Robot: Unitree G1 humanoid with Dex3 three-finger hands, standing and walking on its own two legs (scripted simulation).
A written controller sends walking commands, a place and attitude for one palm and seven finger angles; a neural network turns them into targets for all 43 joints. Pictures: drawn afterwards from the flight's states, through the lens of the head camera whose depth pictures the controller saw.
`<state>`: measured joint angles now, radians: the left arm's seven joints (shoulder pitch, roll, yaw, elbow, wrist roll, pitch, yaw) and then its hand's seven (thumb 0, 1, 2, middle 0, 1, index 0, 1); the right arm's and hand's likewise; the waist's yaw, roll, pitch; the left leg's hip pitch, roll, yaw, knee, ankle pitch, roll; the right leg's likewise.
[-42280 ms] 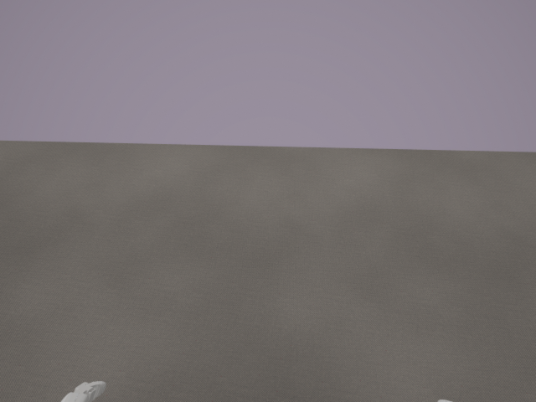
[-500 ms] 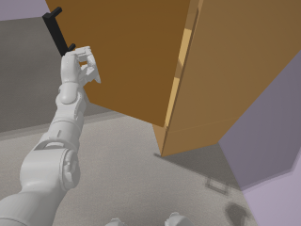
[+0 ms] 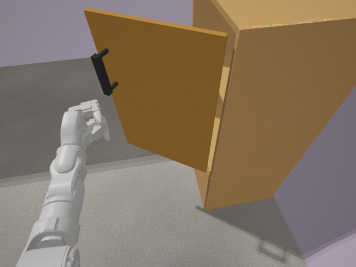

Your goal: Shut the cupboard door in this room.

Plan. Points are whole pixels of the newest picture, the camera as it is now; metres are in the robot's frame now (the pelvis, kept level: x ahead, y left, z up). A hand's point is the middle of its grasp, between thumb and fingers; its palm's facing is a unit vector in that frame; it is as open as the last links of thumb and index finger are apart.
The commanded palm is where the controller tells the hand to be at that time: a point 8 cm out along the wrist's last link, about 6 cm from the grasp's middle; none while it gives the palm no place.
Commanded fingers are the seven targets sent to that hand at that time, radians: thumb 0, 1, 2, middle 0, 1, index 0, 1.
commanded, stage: draw the hand back to the body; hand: left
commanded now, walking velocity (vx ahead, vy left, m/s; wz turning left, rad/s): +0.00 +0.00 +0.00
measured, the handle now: (106, 72) +0.66 +0.23 +0.08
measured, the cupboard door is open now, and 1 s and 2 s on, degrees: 55 55 55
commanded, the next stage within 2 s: step back with the hand held close in 1.14 s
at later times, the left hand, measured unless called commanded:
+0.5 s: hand (36, 172) +0.26 +0.25 +0.15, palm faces +0.36 -0.89 -0.29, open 4.1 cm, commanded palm +0.21 +0.28 +0.17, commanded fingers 0.00 0.90 0.90 -0.53 -0.66 -0.53 -0.66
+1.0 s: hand out of the picture +0.19 +0.28 +0.17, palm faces +0.51 -0.76 -0.40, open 7.3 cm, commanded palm +0.14 +0.31 +0.20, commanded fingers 0.00 0.90 0.90 -0.20 -0.30 -0.20 -0.30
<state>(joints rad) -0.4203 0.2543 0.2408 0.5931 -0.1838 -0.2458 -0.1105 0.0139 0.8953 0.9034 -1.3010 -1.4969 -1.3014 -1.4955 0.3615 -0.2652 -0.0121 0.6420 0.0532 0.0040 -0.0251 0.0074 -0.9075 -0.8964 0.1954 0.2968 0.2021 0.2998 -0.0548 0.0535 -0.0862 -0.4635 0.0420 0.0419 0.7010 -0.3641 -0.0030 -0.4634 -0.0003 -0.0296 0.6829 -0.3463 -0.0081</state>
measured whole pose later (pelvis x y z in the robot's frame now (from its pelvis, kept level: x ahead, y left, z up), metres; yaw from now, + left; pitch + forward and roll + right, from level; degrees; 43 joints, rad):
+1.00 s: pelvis +0.02 +0.01 +0.02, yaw +2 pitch -3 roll +0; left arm 0.45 0.31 0.34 -0.34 -0.06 -0.07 0.11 0.01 0.89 0.90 -0.24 -0.33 -0.24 -0.33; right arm 0.20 -0.23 0.01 0.64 0.01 -0.08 -0.08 0.01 -0.91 -0.90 0.20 0.30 0.20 0.30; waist 0.08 0.08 0.00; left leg -0.10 0.00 0.02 0.42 -0.26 0.01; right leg -0.10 -0.03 -0.06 0.42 -0.27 0.01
